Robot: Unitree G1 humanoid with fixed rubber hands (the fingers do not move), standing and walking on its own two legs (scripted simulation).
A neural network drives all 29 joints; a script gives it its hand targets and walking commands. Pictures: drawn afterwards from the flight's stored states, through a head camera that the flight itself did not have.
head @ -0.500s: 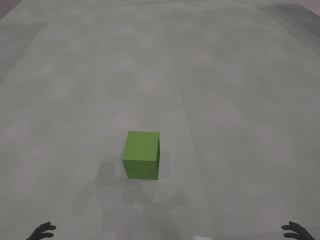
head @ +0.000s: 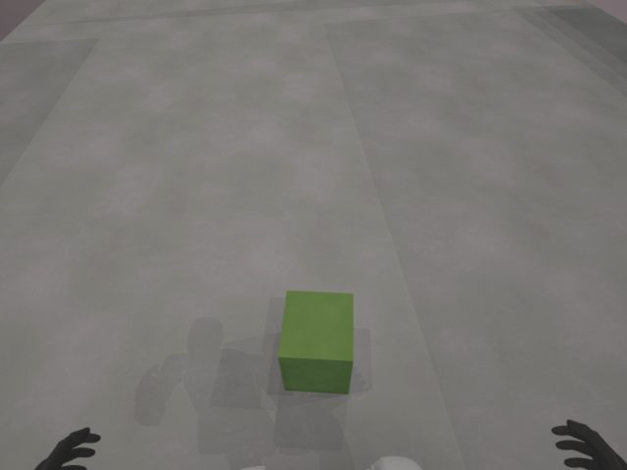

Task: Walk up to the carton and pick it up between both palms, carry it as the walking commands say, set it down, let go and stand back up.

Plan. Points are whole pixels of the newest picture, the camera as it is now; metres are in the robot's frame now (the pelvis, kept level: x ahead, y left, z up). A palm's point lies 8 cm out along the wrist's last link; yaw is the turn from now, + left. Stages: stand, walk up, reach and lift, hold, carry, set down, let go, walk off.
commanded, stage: walk up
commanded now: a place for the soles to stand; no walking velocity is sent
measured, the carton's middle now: (318, 343) +0.58 +0.02 -0.61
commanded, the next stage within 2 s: none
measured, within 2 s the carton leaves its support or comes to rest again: neither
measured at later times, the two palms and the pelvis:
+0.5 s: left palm (60, 390) +0.24 +0.36 -0.04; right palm (550, 407) +0.21 -0.27 -0.03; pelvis +0.07 +0.05 +0.03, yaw -3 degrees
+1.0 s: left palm (85, 398) +0.23 +0.33 -0.04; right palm out of the picture +0.12 -0.33 -0.07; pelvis +0.09 +0.01 +0.03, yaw -5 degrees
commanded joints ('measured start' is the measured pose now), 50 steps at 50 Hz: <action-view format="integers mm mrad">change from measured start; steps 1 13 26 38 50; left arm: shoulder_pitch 63 -135 -242 -279 -64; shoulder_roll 120 124 112 80 202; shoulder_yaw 44 19 3 27 101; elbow -41 22 247 360 250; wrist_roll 8 -11 -12 27 30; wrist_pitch -15 -21 0 -9 -21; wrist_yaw -18 -35 -27 -49 -24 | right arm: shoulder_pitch -18 -90 -227 -143 -88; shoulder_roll -193 -202 -147 -174 -124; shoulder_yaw -55 1 24 -21 -18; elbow -61 96 272 402 263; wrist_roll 2 37 54 23 30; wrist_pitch -20 -75 -46 -56 -27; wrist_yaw -13 -31 -40 -30 -21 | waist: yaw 16 40 13 -38 94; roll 182 -40 39 114 -101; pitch -25 -124 -133 -82 -45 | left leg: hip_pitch -44 78 240 355 -148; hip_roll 206 164 93 159 -65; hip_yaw -266 -285 -106 -231 -211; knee -351 -275 -361 -561 213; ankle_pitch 100 427 427 -298 -268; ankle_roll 199 73 36 129 14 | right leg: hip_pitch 86 222 258 64 330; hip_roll -12 -67 -78 13 -366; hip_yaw -31 96 66 -33 470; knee -263 -486 -624 -553 -912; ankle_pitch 77 512 620 118 -11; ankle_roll -18 -16 -16 -47 -255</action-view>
